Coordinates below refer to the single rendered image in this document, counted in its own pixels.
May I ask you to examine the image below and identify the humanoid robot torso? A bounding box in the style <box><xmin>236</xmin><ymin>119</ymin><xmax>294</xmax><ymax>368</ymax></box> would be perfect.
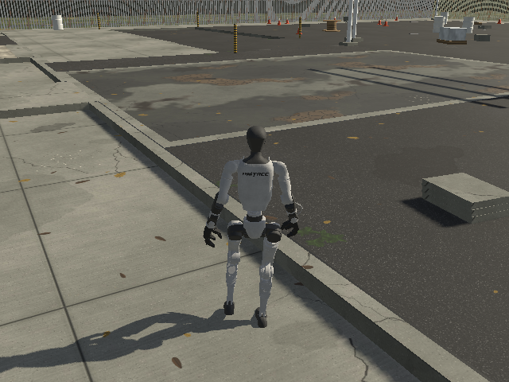
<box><xmin>237</xmin><ymin>156</ymin><xmax>274</xmax><ymax>239</ymax></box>

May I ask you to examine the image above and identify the robot right forearm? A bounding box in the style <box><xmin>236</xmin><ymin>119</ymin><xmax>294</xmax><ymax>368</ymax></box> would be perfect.
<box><xmin>285</xmin><ymin>193</ymin><xmax>298</xmax><ymax>224</ymax></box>

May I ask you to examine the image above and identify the robot left hand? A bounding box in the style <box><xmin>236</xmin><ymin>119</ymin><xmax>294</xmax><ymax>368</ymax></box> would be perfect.
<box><xmin>203</xmin><ymin>226</ymin><xmax>222</xmax><ymax>248</ymax></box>

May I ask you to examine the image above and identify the robot right hand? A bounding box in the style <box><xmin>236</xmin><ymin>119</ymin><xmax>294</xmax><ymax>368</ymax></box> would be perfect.
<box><xmin>281</xmin><ymin>220</ymin><xmax>299</xmax><ymax>237</ymax></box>

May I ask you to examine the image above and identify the robot left upper arm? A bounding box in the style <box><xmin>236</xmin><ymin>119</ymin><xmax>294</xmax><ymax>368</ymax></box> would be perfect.
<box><xmin>216</xmin><ymin>160</ymin><xmax>239</xmax><ymax>205</ymax></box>

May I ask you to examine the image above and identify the robot right upper arm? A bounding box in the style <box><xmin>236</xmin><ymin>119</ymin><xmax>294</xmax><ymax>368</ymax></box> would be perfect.
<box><xmin>272</xmin><ymin>161</ymin><xmax>293</xmax><ymax>205</ymax></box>

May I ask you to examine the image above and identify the humanoid robot head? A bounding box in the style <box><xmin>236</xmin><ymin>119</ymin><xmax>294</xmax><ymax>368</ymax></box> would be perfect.
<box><xmin>243</xmin><ymin>126</ymin><xmax>270</xmax><ymax>164</ymax></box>

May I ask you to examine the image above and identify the robot left forearm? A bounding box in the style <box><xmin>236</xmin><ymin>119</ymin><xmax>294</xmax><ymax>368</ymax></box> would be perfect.
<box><xmin>206</xmin><ymin>192</ymin><xmax>223</xmax><ymax>228</ymax></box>

